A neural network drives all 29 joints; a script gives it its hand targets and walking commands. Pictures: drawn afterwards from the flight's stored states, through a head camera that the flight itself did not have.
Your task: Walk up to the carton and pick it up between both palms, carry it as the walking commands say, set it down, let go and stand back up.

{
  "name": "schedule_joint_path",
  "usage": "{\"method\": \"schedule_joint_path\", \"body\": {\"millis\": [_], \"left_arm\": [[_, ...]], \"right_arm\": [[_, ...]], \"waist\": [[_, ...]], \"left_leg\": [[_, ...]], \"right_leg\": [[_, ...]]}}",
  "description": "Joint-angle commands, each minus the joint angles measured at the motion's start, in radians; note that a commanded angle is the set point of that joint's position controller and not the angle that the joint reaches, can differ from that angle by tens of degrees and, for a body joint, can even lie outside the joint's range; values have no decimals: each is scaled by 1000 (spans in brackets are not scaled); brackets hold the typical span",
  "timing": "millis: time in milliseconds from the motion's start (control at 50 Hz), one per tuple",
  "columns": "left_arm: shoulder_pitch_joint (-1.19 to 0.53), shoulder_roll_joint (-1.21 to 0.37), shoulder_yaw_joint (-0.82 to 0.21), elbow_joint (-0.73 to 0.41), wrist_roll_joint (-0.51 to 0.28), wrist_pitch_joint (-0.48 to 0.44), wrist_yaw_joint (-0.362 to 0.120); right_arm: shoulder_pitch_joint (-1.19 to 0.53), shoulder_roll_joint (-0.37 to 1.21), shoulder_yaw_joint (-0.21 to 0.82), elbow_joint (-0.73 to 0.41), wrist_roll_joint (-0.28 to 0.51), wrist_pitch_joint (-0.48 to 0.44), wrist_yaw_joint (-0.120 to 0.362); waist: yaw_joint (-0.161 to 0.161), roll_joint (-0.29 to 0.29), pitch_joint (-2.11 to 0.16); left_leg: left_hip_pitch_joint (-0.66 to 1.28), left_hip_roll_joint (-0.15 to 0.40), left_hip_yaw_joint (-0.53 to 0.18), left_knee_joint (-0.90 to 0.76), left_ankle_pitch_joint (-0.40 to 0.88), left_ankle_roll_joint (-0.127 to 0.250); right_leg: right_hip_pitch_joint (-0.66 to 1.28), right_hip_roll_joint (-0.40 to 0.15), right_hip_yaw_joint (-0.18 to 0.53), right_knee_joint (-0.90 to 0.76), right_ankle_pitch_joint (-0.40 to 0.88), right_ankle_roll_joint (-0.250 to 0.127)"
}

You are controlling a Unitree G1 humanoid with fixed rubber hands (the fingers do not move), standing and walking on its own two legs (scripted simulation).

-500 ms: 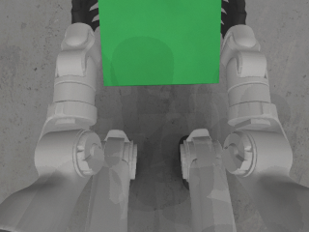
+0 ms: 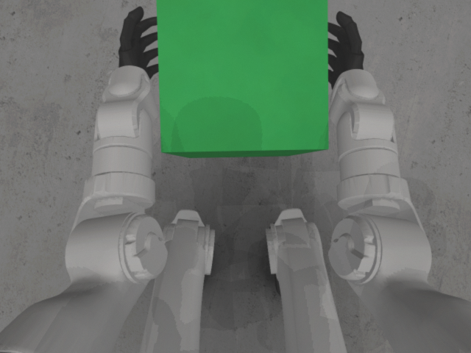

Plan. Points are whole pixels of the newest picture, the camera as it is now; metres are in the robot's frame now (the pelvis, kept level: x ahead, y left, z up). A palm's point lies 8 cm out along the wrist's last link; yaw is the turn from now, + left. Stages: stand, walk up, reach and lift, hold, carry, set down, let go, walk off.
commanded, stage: reach and lift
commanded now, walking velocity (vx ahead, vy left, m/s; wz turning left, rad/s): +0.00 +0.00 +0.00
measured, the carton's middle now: (240, 95) +0.51 +0.00 -0.16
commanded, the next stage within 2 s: none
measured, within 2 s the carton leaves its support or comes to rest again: neither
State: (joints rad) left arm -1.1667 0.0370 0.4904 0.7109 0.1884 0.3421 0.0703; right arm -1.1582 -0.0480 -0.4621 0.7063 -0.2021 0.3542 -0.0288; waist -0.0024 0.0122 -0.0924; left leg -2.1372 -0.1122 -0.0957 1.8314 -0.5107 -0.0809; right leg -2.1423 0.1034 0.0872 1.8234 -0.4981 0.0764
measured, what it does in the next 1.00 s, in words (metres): rises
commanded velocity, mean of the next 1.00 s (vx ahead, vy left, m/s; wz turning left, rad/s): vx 0.00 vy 0.00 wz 0.00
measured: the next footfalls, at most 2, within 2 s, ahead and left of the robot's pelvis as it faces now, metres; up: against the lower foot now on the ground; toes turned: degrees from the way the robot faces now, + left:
none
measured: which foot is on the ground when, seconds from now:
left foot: down 0.00-1.00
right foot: down 0.00-1.00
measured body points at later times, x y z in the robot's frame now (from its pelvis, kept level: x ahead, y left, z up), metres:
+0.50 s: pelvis +0.01 +0.00 +0.05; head +0.28 +0.00 +0.42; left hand +0.51 +0.15 -0.02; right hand +0.51 -0.15 -0.02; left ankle +0.11 +0.13 -0.43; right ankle +0.11 -0.13 -0.43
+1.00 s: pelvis +0.03 +0.00 +0.12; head +0.25 +0.00 +0.51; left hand +0.49 +0.15 +0.06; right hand +0.50 -0.15 +0.06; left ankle +0.11 +0.13 -0.43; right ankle +0.11 -0.13 -0.43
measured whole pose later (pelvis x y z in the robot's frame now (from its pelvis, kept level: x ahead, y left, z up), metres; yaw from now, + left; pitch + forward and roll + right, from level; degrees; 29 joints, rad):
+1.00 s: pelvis +0.03 +0.00 +0.12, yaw +0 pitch +40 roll +0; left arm -0.86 -0.06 0.48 0.65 0.23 0.33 0.05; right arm -0.86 0.05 -0.45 0.66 -0.24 0.34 -0.01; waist 0.00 0.00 -0.22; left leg -1.67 -0.11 -0.12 1.46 -0.49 -0.06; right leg -1.67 0.11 0.12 1.45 -0.47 0.06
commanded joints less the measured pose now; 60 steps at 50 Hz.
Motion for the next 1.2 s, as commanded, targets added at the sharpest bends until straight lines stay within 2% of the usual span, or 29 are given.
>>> {"method": "schedule_joint_path", "body": {"millis": [0,680,1180], "left_arm": [[-616,-1031,-500,43,-130,5,-255],[-402,-1127,-540,22,-108,5,-265],[-195,-1172,-570,11,-81,-18,-265]], "right_arm": [[-642,1006,487,14,131,-8,237],[-431,1107,519,9,108,-11,237],[-227,1156,560,-12,91,-39,235]], "waist": [[-5,-6,-1104],[4,-10,-1049],[4,-7,-921]], "left_leg": [[588,-64,200,-183,211,33],[826,-70,171,-418,255,28],[1057,-64,130,-629,294,37]], "right_leg": [[644,67,-196,-177,217,-40],[883,83,-167,-413,257,-37],[1085,81,-129,-620,288,-35]]}}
